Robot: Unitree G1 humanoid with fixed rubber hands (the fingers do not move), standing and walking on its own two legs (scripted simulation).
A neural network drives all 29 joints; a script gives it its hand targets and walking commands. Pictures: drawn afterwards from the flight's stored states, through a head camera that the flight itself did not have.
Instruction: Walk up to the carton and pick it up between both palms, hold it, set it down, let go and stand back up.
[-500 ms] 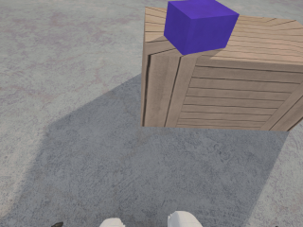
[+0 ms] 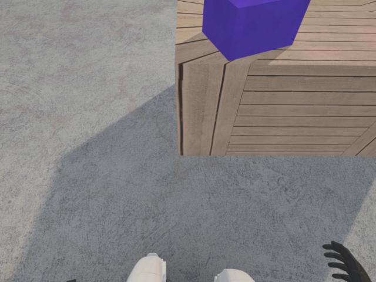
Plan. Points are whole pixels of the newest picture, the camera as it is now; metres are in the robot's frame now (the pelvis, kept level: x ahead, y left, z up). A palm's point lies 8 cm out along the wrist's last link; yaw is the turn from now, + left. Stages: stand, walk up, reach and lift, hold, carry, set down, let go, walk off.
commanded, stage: walk up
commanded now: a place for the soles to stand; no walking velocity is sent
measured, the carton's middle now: (251, 14) +1.05 -0.23 +0.04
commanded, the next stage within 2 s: none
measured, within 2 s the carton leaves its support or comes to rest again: neither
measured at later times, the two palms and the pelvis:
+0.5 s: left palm (93, 262) +0.16 +0.23 -0.10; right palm (370, 232) +0.23 -0.39 -0.06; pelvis +0.10 -0.07 +0.00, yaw +0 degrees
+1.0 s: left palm (111, 225) +0.25 +0.22 -0.13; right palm out of the picture +0.24 -0.40 -0.04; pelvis +0.19 -0.07 +0.01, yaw -1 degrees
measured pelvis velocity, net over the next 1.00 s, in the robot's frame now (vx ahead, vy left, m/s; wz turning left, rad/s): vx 0.19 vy -0.07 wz -0.01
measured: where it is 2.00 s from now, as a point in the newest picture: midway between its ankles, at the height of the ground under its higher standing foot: (221, 238)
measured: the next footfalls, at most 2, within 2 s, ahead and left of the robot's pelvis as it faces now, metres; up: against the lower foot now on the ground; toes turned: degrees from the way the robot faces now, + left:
right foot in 0.32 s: +0.15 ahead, -0.15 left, +0.00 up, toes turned -2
left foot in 0.68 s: +0.26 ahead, +0.08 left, +0.00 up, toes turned +6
